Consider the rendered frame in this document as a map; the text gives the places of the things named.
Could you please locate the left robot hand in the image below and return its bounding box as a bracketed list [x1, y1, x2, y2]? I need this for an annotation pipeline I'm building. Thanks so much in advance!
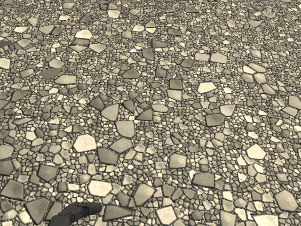
[47, 202, 103, 226]

